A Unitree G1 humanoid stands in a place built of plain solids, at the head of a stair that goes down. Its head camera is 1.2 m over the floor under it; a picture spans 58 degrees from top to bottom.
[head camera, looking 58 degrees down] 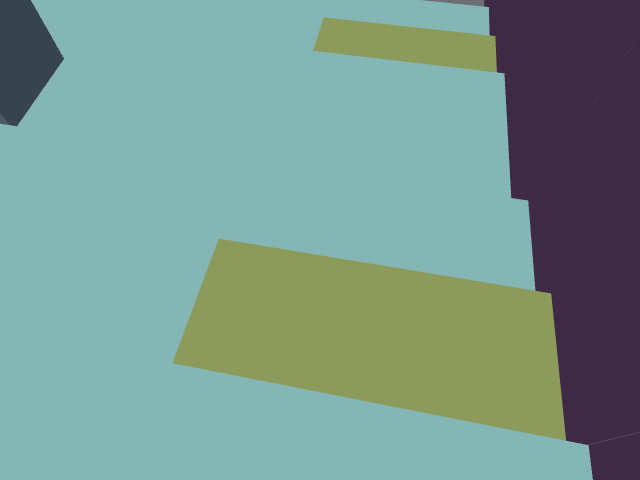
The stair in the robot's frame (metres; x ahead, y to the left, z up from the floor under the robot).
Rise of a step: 0.11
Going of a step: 0.48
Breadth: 1.15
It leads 11 degrees to the right of straight ahead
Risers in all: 3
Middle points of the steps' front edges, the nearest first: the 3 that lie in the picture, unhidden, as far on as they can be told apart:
0.25 -0.11 0.00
0.72 -0.20 -0.11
1.19 -0.29 -0.22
